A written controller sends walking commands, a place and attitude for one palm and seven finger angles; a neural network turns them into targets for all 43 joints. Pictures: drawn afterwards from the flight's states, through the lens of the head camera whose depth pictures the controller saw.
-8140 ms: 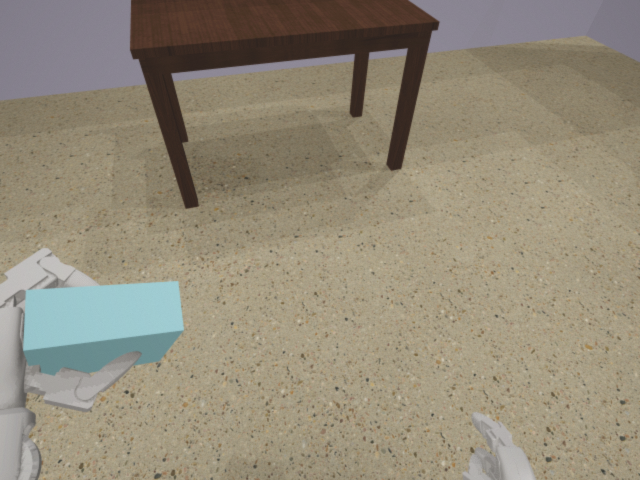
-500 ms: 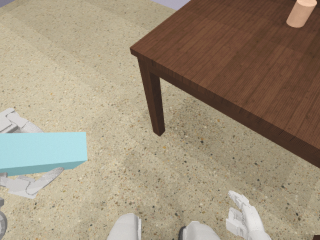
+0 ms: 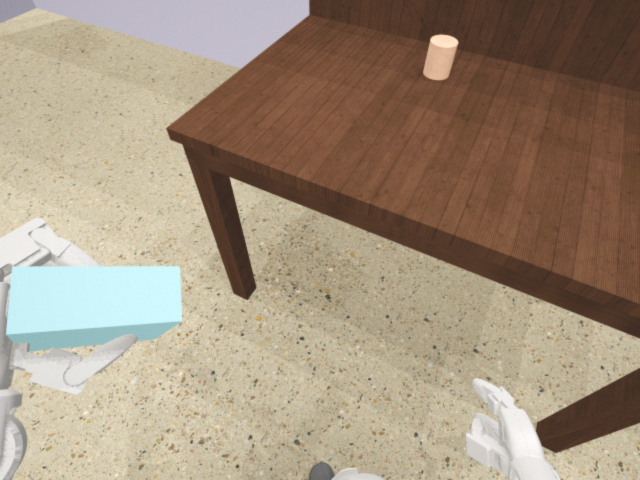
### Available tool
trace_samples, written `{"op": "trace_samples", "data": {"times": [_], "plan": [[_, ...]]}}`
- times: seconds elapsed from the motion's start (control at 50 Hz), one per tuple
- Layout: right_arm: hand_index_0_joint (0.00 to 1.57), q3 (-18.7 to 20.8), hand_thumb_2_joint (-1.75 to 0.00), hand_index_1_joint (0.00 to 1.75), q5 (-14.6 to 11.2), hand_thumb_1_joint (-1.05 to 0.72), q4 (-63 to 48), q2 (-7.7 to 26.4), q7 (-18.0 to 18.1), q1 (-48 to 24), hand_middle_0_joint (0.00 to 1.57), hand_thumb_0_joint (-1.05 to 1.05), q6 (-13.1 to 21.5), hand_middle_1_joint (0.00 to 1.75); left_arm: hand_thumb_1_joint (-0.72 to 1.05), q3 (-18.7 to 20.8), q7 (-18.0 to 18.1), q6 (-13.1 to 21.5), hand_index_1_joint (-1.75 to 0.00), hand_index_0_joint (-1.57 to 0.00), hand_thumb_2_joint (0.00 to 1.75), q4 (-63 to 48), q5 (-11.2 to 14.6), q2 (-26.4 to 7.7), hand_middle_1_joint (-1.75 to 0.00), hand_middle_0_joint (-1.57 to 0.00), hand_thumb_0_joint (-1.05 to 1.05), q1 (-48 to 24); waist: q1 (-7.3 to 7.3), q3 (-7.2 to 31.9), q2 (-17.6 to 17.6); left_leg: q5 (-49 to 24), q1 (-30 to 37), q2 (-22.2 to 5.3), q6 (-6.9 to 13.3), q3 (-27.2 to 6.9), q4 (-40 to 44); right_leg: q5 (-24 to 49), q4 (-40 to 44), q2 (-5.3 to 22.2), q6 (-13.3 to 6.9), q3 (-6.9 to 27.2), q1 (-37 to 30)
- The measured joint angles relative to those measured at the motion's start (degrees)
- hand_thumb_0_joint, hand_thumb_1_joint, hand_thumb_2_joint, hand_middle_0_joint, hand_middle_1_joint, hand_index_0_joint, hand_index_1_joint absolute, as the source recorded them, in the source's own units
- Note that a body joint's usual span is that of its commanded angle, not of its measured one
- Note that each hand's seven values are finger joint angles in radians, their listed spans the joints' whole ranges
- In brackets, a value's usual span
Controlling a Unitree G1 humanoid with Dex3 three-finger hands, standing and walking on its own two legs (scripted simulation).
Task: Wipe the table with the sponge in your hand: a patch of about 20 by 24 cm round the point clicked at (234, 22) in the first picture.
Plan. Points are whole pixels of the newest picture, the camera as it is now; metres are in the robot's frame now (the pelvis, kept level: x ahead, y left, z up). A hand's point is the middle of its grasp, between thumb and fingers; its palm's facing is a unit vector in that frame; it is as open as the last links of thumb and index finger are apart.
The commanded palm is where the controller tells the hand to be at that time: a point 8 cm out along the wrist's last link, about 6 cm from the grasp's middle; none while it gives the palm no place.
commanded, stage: turn to face it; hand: left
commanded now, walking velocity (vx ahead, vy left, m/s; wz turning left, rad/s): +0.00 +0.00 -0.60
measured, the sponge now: (121, 309) +0.23 +0.21 +0.16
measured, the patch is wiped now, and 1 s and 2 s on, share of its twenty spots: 0.00 0.00 0.00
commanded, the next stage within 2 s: take the last steps up to it in 1.24 s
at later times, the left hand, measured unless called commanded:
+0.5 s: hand (238, 310) +0.23 +0.09 +0.19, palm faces +0.06 -0.84 -0.54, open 9.3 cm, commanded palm +0.19 +0.15 +0.18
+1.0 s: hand (393, 373) +0.19 -0.04 +0.17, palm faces -0.18 -0.85 -0.50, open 9.3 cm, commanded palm +0.16 +0.05 +0.18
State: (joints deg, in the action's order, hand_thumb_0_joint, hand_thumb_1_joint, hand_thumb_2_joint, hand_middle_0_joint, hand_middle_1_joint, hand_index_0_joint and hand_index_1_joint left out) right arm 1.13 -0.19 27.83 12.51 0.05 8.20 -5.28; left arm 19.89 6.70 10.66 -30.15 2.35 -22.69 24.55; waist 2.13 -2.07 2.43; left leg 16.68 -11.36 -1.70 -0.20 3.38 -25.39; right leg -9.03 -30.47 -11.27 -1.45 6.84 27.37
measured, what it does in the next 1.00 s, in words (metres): walks backwards, turning right: right foot, then left foot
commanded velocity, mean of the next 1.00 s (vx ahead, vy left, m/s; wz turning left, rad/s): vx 0.00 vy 0.00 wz -0.55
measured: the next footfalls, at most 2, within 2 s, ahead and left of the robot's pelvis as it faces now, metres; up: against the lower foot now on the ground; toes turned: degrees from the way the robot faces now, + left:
right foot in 0.18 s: +0.06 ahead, -0.14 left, +0.00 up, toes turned -11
left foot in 0.64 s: +0.01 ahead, +0.08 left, +0.00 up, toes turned -20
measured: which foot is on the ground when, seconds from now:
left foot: down 0.00-0.18, up 0.20-0.62, down 0.64-0.92, up 0.94-1.00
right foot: up 0.00-0.16, down 0.18-0.66, up 0.68-0.88, down 0.90-1.00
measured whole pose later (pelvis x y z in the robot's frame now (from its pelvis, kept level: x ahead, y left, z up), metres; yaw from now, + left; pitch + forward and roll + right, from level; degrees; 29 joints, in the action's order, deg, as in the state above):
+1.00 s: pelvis -0.14 -0.08 -0.01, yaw -36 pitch -1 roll +0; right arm -1.7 -0.8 33.0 10.1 -0.5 8.5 0.7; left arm 21.5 7.6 10.7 -30.7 1.6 -22.0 22.7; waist 0.5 -10.2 -2.7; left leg 29.4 -23.9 -8.7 -5.0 1.7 -59.7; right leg -16.0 -38.6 -0.7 -3.2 -4.1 21.7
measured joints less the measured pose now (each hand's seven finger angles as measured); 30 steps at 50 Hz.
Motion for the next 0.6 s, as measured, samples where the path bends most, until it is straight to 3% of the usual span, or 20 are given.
{"op": "trace_samples", "data": {"times": [0.04, 0.08, 0.12, 0.16, 0.18, 0.2, 0.22, 0.26, 0.3, 0.34, 0.44, 0.5, 0.6], "plan": [[0.20, -0.5, -0.90, 0.30, -0.1, -0.90, -0.1, -1.8, 0.2, 0.3, 0.19, 0.01, 1.1, 0.30, -0.44, 1.7, -0.6, 0.1, -1.35, -0.84, 1.03, 0.5, -0.2, -1.3, -1.35, -0.84, -0.01, -0.3, 0.24, -1.2, 0.5, -1.0, 0.2, -0.9, -1.8, 1.6, -1.7, -8.2, -17.1, 1.7, 2.6, -2.9, 4.3], [0.20, -1.0, -0.90, 0.30, -0.6, -0.90, -0.1, -2.7, 0.1, 1.4, 0.20, 0.01, 2.4, 0.30, -0.44, 2.7, -0.6, -0.1, -1.35, -0.84, 1.03, 1.4, 0.0, -0.9, -1.35, -0.84, -0.01, 0.7, 0.69, -1.7, -0.9, 0.9, 0.6, -2.6, -3.5, 2.9, -3.0, -12.5, -25.9, 4.9, 3.6, -5.7, 5.2], [0.20, -1.6, -0.90, 0.30, -0.9, -0.90, 0.3, -2.9, 0.0, 2.5, 0.20, 0.01, 4.0, 0.30, -0.44, 2.6, -0.1, -0.6, -1.35, -0.84, 1.03, 1.7, 0.0, 0.4, -1.35, -0.84, -0.01, 1.7, 1.56, -2.5, -3.2, 2.4, 1.1, -5.2, -4.8, 4.3, -4.4, -14.8, -22.2, 8.3, 4.2, -7.9, 2.2], [0.20, -2.3, -0.90, 0.30, -1.1, -0.90, 0.7, -3.1, -0.2, 3.7, 0.20, 0.01, 5.6, 0.30, -0.44, 2.2, 0.5, -1.1, -1.35, -0.84, 1.03, 1.2, -0.3, 1.0, -1.35, -0.84, -0.01, 2.1, 2.04, -3.8, -4.9, 4.1, 1.0, -8.1, -6.1, 5.3, -7.6, -11.9, -12.4, 10.5, 4.4, -9.3, -3.2], [0.20, -2.6, -0.90, 0.30, -1.1, -0.90, 0.8, -3.2, -0.3, 4.3, 0.20, 0.01, 6.3, 0.30, -0.44, 2.1, 0.7, -1.3, -1.35, -0.84, 1.03, 0.7, -0.6, 0.6, -1.35, -0.84, -0.01, 1.7, 1.93, -4.4, -5.4, 5.5, 0.2, -9.5, -6.6, 5.3, -10.5, -8.2, -7.4, 11.0, 3.9, -9.7, -6.0], [0.20, -2.6, -0.90, 0.30, -1.1, -0.90, 1.6, -3.0, -0.3, 3.9, 0.20, 0.01, 6.7, 0.30, -0.44, 1.8, 0.8, -1.4, -1.35, -0.84, 1.03, 0.5, -1.1, 0.6, -1.35, -0.84, -0.01, 0.3, 1.50, -5.9, -6.4, 6.4, -1.7, -11.2, -6.0, 4.2, -15.0, -6.4, -7.0, 9.7, 1.9, -10.6, -6.4], [0.20, -2.7, -0.90, 0.30, -1.1, -0.90, 2.7, -2.7, -0.2, 3.1, 0.20, 0.01, 6.7, 0.30, -0.44, 1.4, 0.8, -1.2, -1.35, -0.84, 1.03, 0.5, -1.2, 0.7, -1.35, -0.84, -0.01, -1.3, 0.86, -7.3, -6.5, 9.2, -4.4, -11.0, -5.5, 1.7, -20.8, -6.1, -8.0, 9.0, -0.2, -11.0, -5.9], [0.20, -2.5, -0.90, 0.30, -0.8, -0.90, 4.5, -2.2, -0.1, 1.1, 0.20, 0.01, 5.5, 0.30, -0.44, 1.2, 0.9, -1.1, -1.35, -0.84, 1.03, -0.1, -0.6, 0.7, -1.35, -0.84, -0.01, -2.6, -0.09, -9.3, -5.0, 12.7, -9.5, -7.6, -5.1, -2.3, -32.2, -5.7, -8.5, 8.6, -3.0, -10.1, -5.2], [0.20, -2.0, -0.90, 0.30, -0.4, -0.90, 5.0, -1.4, -0.2, -0.4, 0.20, 0.01, 3.9, 0.30, -0.44, 1.8, 1.1, -0.7, -1.35, -0.84, 1.03, -1.9, 0.2, 0.4, -1.35, -0.84, -0.01, -0.7, -1.22, -10.0, -3.6, 11.9, -12.8, -4.7, -5.0, -3.8, -38.7, -4.0, -6.7, 7.8, -3.9, -8.2, -5.1], [0.20, -1.3, -0.90, 0.30, -0.1, -0.90, 4.8, -0.4, -0.2, -0.9, 0.20, 0.01, 2.8, 0.30, -0.44, 2.4, 1.2, -0.1, -1.35, -0.84, 1.03, -3.7, 0.7, -0.3, -1.34, -0.84, -0.01, 2.5, -2.45, -9.6, -3.0, 10.2, -14.5, -2.9, -5.2, -4.0, -39.8, -1.9, -4.1, 6.9, -4.0, -6.6, -5.5], [0.20, 0.9, -0.90, 0.30, -0.2, -0.91, 4.3, 1.7, 0.1, -0.1, 0.20, 0.01, 1.3, 0.30, -0.44, 4.5, 1.1, 1.5, -1.35, -0.84, 1.03, -4.6, 1.3, -3.1, -1.34, -0.84, -0.01, 7.3, -3.70, -6.0, -1.6, 9.3, -13.9, -0.5, -5.2, -2.4, -31.2, 2.5, 1.5, 5.3, -4.3, -3.0, -6.0], [0.20, 1.5, -0.90, 0.30, -0.5, -0.91, 4.1, 2.8, 0.1, 0.8, 0.19, 0.01, 0.5, 0.30, -0.44, 4.9, 1.4, 1.4, -1.35, -0.84, 1.03, -2.9, 1.2, -3.4, -1.34, -0.84, -0.01, 7.6, -3.18, -3.3, -0.7, 10.3, -11.8, 0.6, -4.7, -1.8, -24.7, 4.6, 3.7, 4.5, -4.4, -0.9, -5.6], [0.20, 1.3, -0.90, 0.29, -0.5, -0.91, 3.4, 3.6, -0.1, 1.9, 0.19, 0.01, -0.3, 0.29, -0.44, 2.6, 1.4, -0.2, -1.34, -0.84, 1.03, -0.8, 0.5, -0.4, -1.34, -0.84, -0.01, 5.4, -1.67, -0.1, 0.5, 10.8, -5.8, 1.8, -2.8, -1.3, -11.8, 7.8, 6.4, 3.3, -3.9, 1.8, -4.4]]}}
